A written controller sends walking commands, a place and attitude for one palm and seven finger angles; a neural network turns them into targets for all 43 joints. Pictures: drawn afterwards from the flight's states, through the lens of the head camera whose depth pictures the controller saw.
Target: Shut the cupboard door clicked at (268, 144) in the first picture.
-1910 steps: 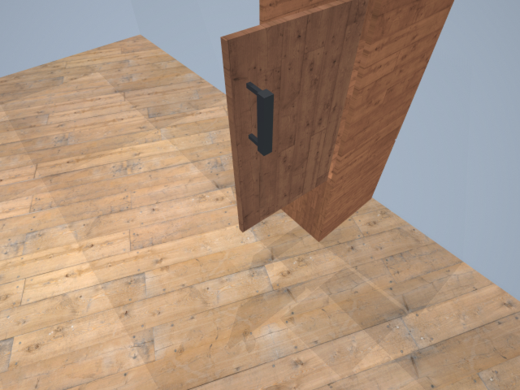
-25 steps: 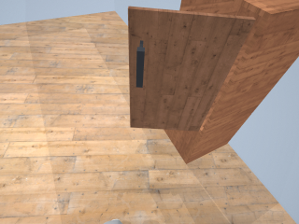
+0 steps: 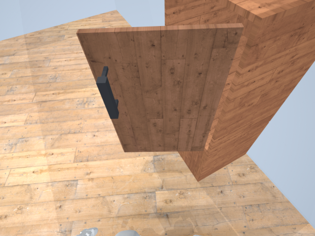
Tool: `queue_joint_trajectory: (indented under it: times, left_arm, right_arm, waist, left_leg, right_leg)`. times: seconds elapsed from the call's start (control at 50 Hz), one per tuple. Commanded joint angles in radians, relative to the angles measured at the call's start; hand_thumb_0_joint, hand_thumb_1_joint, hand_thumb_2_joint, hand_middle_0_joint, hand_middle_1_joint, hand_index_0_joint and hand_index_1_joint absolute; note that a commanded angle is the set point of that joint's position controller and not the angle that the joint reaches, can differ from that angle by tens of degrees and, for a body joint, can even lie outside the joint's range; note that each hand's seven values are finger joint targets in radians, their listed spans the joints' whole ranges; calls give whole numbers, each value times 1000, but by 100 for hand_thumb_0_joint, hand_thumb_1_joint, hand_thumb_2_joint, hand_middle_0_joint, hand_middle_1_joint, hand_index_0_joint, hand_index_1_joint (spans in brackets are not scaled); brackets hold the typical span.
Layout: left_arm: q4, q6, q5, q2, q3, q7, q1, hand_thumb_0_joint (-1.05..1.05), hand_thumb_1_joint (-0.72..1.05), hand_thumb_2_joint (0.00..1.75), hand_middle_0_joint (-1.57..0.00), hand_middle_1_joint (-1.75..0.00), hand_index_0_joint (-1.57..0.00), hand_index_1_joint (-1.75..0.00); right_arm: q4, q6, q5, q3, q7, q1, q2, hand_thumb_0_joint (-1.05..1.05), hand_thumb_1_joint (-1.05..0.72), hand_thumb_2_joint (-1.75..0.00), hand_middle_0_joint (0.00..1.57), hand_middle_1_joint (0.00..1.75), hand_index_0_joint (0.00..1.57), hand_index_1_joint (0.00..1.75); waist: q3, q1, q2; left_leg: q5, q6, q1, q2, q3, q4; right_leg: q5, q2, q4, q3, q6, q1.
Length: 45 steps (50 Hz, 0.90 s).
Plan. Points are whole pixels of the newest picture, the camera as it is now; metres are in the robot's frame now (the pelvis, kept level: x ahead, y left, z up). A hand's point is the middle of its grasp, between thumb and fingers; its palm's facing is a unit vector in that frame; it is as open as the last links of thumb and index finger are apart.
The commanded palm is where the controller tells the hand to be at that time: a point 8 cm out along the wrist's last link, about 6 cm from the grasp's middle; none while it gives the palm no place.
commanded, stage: come to a stop and stand still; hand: left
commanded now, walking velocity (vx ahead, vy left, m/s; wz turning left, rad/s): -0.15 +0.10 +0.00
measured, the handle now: (110, 93) +0.46 +0.15 +0.08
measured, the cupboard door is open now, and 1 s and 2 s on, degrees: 62 62 62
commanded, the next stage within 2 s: look again from close up in 0.84 s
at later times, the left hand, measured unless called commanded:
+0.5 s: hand out of the picture -0.01 +0.25 -0.17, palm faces +0.05 -0.96 -0.28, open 7.4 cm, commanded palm none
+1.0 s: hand out of the picture -0.02 +0.24 -0.17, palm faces +0.01 -0.98 -0.19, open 7.3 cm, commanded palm none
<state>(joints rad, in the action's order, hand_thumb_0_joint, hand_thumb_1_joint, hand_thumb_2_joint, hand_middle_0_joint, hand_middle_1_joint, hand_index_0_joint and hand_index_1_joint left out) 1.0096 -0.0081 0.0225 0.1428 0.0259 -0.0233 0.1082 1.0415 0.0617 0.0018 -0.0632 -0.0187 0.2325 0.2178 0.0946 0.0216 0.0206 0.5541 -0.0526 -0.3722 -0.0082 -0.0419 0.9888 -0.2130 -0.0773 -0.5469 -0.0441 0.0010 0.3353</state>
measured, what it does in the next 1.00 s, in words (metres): steps on the spot: left foot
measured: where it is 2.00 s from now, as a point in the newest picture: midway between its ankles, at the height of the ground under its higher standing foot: outside the picture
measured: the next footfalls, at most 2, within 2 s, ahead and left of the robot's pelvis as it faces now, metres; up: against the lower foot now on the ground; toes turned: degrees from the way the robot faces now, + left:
left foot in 0.24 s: +0.02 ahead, +0.13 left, +0.00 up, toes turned +5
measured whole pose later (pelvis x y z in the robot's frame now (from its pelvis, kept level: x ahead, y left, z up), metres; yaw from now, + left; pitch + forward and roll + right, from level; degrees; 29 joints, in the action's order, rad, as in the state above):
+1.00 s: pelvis -0.03 +0.07 +0.00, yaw +0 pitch -2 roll +1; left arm 1.04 0.01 0.02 0.16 -0.01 -0.03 0.31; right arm 1.06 0.00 0.01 -0.01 -0.01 0.34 0.15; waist 0.01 0.01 -0.01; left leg 0.23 0.08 -0.18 0.06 -0.11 0.43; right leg -0.16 -0.04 -0.46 0.03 0.03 0.26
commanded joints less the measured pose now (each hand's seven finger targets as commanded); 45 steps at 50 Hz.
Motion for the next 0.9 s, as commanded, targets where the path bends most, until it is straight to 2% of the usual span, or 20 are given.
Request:
queue_joint_trajectory:
  times: [0.0,0.1,0.14,0.16,0.18,0.2,0.22,0.24,0.28,0.34,0.36,0.38,0.4,0.42,0.44,0.48,0.52,0.54,0.58,0.88]
  left_arm:
    - [-38,7,7,239,67,-34,108,0,90,90,-20,-30,-20,-30]
    - [-67,12,16,244,64,-22,79,0,90,90,-20,-30,-20,-30]
    - [-70,17,15,249,64,-18,68,0,90,90,-20,-30,-20,-30]
    - [-91,4,2,269,49,-63,71,0,90,90,-20,-30,-20,-30]
    - [-117,16,-15,231,29,-61,80,0,90,90,-20,-30,-20,-30]
    - [-122,29,-17,167,20,-52,146,0,90,90,-20,-30,-20,-30]
    - [-137,38,-10,147,18,-44,167,0,90,90,-20,-30,-20,-30]
    - [-144,49,0,144,15,-35,120,0,90,90,-20,-30,-20,-30]
    - [-146,53,0,134,13,-23,117,0,90,90,-20,-30,-20,-30]
    - [-135,31,-2,140,13,-12,217,0,90,90,-20,-30,-20,-30]
    - [-138,21,4,162,10,-13,220,0,90,90,-20,-30,-20,-30]
    - [-147,9,5,192,8,-12,197,0,90,90,-20,-30,-20,-30]
    - [-159,5,4,224,11,-9,168,0,90,90,-20,-30,-20,-30]
    - [-172,7,3,231,15,-11,144,0,90,90,-20,-30,-20,-30]
    - [-178,9,3,221,18,-14,132,0,90,90,-20,-30,-20,-30]
    - [-184,12,4,203,16,-17,133,0,90,90,-20,-30,-20,-30]
    - [-177,14,3,171,12,-17,173,0,90,90,-20,-30,-20,-30]
    - [-168,14,3,158,11,-16,198,0,90,90,-20,-30,-20,-30]
    - [-142,9,6,143,6,-14,232,0,90,90,-20,-30,-20,-30]
    - [-23,1,-1,115,-15,-13,241,0,90,90,-20,-30,-20,-30]
  right_arm:
    - [-82,-2,7,-8,8,17,51,0,-90,-90,20,30,20,30]
    - [-107,-13,4,-3,16,21,46,0,-90,-90,20,30,20,30]
    - [-101,-23,5,0,14,56,52,0,-90,-90,20,30,20,30]
    - [-159,-52,-8,-21,12,100,108,0,-90,-90,20,30,20,30]
    - [-183,-59,-3,-6,10,39,104,0,-90,-90,20,30,20,30]
    - [-210,-65,19,-15,5,41,143,0,-90,-90,20,30,20,30]
    - [-243,-48,31,-16,5,-9,167,0,-90,-90,20,30,20,30]
    - [-262,-47,30,-13,1,-13,139,0,-90,-90,20,30,20,30]
    - [-269,-43,31,-7,-1,-60,131,0,-90,-90,20,30,20,30]
    - [-284,-44,22,-1,4,-90,118,0,-90,-90,20,30,20,30]
    - [-284,-44,14,3,5,-65,98,0,-90,-90,20,30,20,30]
    - [-274,-40,9,6,6,-18,73,0,-90,-90,20,30,20,30]
    - [-259,-37,9,6,9,29,70,0,-90,-90,20,30,20,30]
    - [-240,-35,12,1,12,56,74,0,-90,-90,20,30,20,30]
    - [-223,-38,15,-1,12,78,76,0,-90,-90,20,30,20,30]
    - [-202,-49,16,4,13,107,67,0,-90,-90,20,30,20,30]
    - [-204,-68,20,2,12,79,77,0,-90,-90,20,30,20,30]
    - [-204,-75,19,3,11,59,88,0,-90,-90,20,30,20,30]
    - [-194,-85,17,8,7,39,87,0,-90,-90,20,30,20,30]
    - [-56,-91,11,32,-1,115,68,0,-90,-90,20,30,20,30]
  waist:
    - [-186,-48,-178]
    - [-184,-36,-215]
    - [-185,-14,-210]
    - [-382,53,2]
    - [-306,14,135]
    - [-293,-13,345]
    - [-217,-38,302]
    - [-126,-12,217]
    - [-22,-29,205]
    - [-38,-71,29]
    - [-28,-54,-65]
    - [-23,-15,-97]
    - [-49,14,-155]
    - [-44,24,-241]
    - [-35,32,-258]
    - [-32,38,-152]
    - [-30,5,-20]
    - [-38,-14,0]
    - [-59,-38,23]
    - [-26,-27,-6]
  left_leg:
    - [-50,-5,-103,-8,66,107]
    - [-88,5,4,-1,26,-139]
    - [-163,11,86,0,9,-339]
    - [-213,3,181,-23,-15,-519]
    - [-411,10,172,-50,-33,-599]
    - [-690,69,167,-201,155,-587]
    - [-806,152,154,-269,181,-545]
    - [-792,167,108,-230,161,-573]
    - [-668,187,-30,-214,146,-593]
    - [-361,153,-38,-161,126,-535]
    - [-205,113,-32,-95,92,-501]
    - [-116,88,10,-30,56,-476]
    - [-86,80,78,3,46,-454]
    - [-129,81,126,9,31,-424]
    - [-163,83,171,7,25,-420]
    - [-171,92,188,-20,49,-507]
    - [-100,114,79,-95,151,-653]
    - [-72,123,23,-129,190,-706]
    - [-112,127,7,-127,181,-721]
    - [-150,101,60,-112,143,-760]
  right_leg:
    - [737,-290,150,190,-191,-220]
    - [466,-249,193,186,-184,-155]
    - [344,-226,171,194,-158,-133]
    - [605,-217,-21,212,-105,-270]
    - [445,-129,-102,88,-73,-254]
    - [34,-55,-179,15,-22,-110]
    - [-212,3,-175,-9,-14,2]
    - [-261,55,-241,-32,-9,45]
    - [-244,62,-314,25,-11,38]
    - [-65,57,-72,43,-16,-66]
    - [-38,15,43,145,-39,-41]
    - [-66,-66,121,256,-82,21]
    - [-253,-89,170,316,-108,99]
    - [-365,-87,203,316,-106,147]
    - [-388,-83,213,302,-101,195]
    - [-341,-44,167,235,-77,200]
    - [-192,25,73,150,-39,85]
    - [-106,41,31,111,-32,7]
    - [-27,38,37,102,-35,-68]
    - [32,-1,124,111,-36,-116]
